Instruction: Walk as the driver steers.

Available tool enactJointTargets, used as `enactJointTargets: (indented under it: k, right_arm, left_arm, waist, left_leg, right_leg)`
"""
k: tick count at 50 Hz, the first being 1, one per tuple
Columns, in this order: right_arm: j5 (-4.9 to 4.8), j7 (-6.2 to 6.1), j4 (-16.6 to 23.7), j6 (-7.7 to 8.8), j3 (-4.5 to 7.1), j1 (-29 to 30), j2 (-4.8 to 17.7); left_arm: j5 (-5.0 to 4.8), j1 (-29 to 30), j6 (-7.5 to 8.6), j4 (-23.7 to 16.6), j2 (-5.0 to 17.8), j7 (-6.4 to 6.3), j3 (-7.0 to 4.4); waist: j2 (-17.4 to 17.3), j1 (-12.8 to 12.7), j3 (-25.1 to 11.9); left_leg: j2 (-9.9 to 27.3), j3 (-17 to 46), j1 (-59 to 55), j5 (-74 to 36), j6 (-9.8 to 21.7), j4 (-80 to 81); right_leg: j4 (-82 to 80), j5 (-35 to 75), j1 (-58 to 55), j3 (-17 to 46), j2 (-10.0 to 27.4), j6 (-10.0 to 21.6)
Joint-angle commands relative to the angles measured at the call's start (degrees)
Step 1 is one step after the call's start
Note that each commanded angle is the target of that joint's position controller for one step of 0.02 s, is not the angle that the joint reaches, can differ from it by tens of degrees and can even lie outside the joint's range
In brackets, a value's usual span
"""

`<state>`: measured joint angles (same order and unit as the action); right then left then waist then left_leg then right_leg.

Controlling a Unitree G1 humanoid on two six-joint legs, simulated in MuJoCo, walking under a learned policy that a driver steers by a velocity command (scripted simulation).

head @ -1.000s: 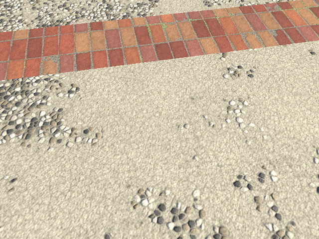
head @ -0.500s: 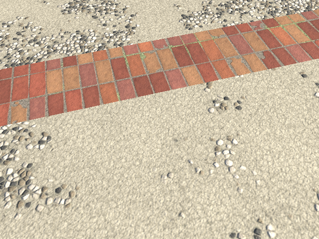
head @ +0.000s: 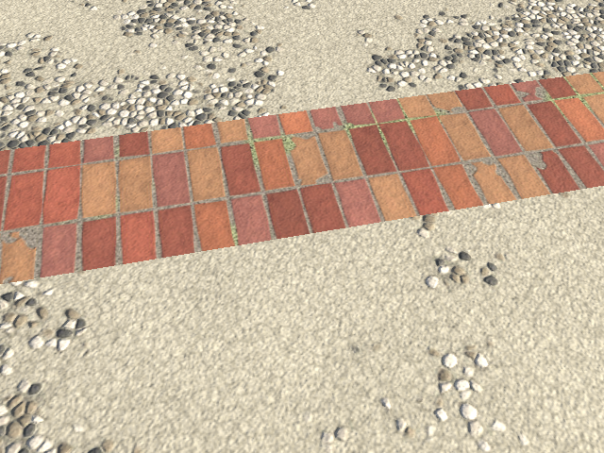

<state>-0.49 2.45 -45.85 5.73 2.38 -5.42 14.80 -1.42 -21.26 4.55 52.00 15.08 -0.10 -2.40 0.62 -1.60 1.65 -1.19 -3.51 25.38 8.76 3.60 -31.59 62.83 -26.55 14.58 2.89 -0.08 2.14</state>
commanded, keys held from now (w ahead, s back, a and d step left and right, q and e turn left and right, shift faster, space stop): w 0.26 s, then w+q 0.66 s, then q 0.08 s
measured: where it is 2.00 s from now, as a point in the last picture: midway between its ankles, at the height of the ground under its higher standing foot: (280, 354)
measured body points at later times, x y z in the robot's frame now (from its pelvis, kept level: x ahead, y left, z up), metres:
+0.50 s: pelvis +0.27 -0.04 +0.00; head +0.31 -0.05 +0.45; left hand +0.47 +0.21 -0.08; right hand +0.26 -0.32 -0.14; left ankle +0.10 +0.08 -0.69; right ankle +0.38 -0.15 -0.73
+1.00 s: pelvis +0.51 +0.03 -0.01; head +0.54 +0.05 +0.44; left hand +0.43 +0.30 -0.15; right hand +0.79 -0.13 -0.10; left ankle +0.59 +0.15 -0.73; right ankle +0.39 -0.15 -0.71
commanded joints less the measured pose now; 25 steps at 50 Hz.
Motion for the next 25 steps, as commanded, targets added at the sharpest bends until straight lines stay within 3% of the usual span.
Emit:
enactJointTargets:
  k: [1, 2, 3, 5, 7, 13, 16, 19, 21, 22, 23, 24, 25]
  right_arm:
    - [0.44, -0.30, 0.6, 0.19, 1.80, -7.1, 6.5]
    - [1.09, -0.20, 0.5, 0.47, 1.46, -6.1, 5.4]
    - [1.05, -0.09, 0.2, 0.70, 1.45, -5.9, 5.0]
    - [0.71, -0.30, -0.9, 1.14, 1.73, -7.0, 6.1]
    - [0.65, -0.98, -1.8, 1.01, 2.09, -8.7, 7.4]
    - [-0.11, -2.17, -4.1, -0.07, 2.16, -13.8, 8.8]
    - [-0.61, -2.27, -5.8, -0.88, 2.19, -17.7, 9.0]
    - [-0.90, -2.84, -6.2, -1.78, 2.66, -17.9, 10.0]
    - [-0.99, -3.09, -5.9, -2.19, 3.07, -16.0, 10.9]
    - [-0.81, -3.09, -5.5, -2.31, 2.74, -15.2, 10.1]
    - [-0.01, -3.00, -4.2, -2.19, 1.67, -14.5, 7.2]
    - [-0.15, -2.83, -2.9, -1.23, -0.17, -21.2, 0.6]
    - [-1.20, -2.63, -3.6, -0.36, 0.39, -21.1, 3.5]
  left_arm:
    - [0.26, 4.4, 2.11, -6.0, 7.5, -0.48, -1.85]
    - [0.54, 3.0, 1.43, -5.8, 6.6, -0.53, -2.00]
    - [0.53, 1.8, 0.71, -5.4, 5.4, -0.59, -1.90]
    - [0.68, 2.0, -0.31, -5.6, 4.0, -0.76, -1.77]
    - [1.18, 6.1, -0.61, -7.0, 4.0, -0.92, -1.80]
    - [0.98, 17.6, 0.29, -9.8, 2.2, 0.11, -1.00]
    - [0.64, 23.4, 0.87, -12.0, 2.4, 0.99, -0.84]
    - [0.44, 24.5, 1.88, -13.1, 4.0, 1.99, -1.17]
    - [0.51, 19.8, 2.42, -12.0, 6.0, 2.01, -2.00]
    - [0.69, 12.6, 2.57, -9.8, 8.0, 1.59, -3.19]
    - [1.59, 2.1, 2.68, -7.7, 11.6, 0.97, -4.44]
    - [2.42, -4.1, 2.07, -6.5, 17.2, 0.63, -5.89]
    - [2.16, -4.8, 1.81, -6.5, 12.5, 0.71, -4.61]
  waist:
    - [-2.4, 3.7, -5.5]
    - [-4.1, 1.7, -5.2]
    - [-4.8, 0.9, -5.0]
    - [-4.6, 0.2, -3.4]
    - [-3.7, 0.9, -1.5]
    - [-3.5, 4.7, 0.8]
    - [-3.5, 6.6, 2.4]
    - [-4.6, 5.3, 2.4]
    - [-5.9, 2.0, -0.1]
    - [-5.2, -1.6, -4.5]
    - [-2.4, -5.9, -13.0]
    - [11.6, -4.4, -22.2]
    - [14.5, -5.2, -25.1]
  left_leg:
    - [16.9, 24.0, -23.9, -3.4, 10.3, 17.4]
    - [15.3, 20.8, -19.8, -6.1, 9.9, 19.0]
    - [14.3, 18.8, -17.6, -7.1, 10.1, 20.7]
    - [13.8, 15.2, -15.0, -10.1, 10.8, 22.9]
    - [13.7, 13.1, -15.3, -12.5, 11.0, 24.2]
    - [11.3, 7.4, -18.8, -11.5, 8.0, 24.9]
    - [12.9, 9.5, -22.3, -10.1, 8.3, 22.6]
    - [15.2, 12.5, -25.7, -10.9, 7.5, 18.7]
    - [15.1, 13.5, -25.5, -16.7, 6.3, 13.9]
    - [12.2, 11.7, -23.5, -22.7, 4.8, 6.2]
    - [8.6, 9.2, -14.6, -16.6, 2.7, -8.5]
    - [-0.4, 3.8, 8.1, 6.7, -1.8, -30.6]
    - [-0.4, 10.9, 15.0, 24.6, -1.7, -39.9]
  right_leg:
    - [7.6, 7.7, 25.0, 1.9, 6.4, 0.6]
    - [5.7, 9.8, 21.2, 2.4, 7.9, 0.6]
    - [4.1, 10.7, 19.2, 2.2, 8.2, 0.2]
    - [0.9, 12.5, 19.6, 1.3, 8.8, -0.7]
    - [-4.1, 17.2, 23.4, 1.0, 9.3, -1.9]
    - [-24.0, 32.2, 23.5, -1.7, 6.9, -2.2]
    - [-29.6, 31.0, 23.4, -1.9, 5.2, -2.3]
    - [-34.0, 26.6, 20.9, -0.8, 4.1, -1.2]
    - [-35.9, 23.4, 12.4, -1.9, 2.4, 0.0]
    - [-37.3, 23.3, 1.8, -3.0, 1.3, 1.4]
    - [-34.3, 24.5, -15.3, 2.6, 7.7, 4.6]
    - [-36.6, 16.9, -38.2, 25.3, 22.6, 12.4]
    - [-43.6, 9.9, -37.9, 37.5, 25.1, 14.0]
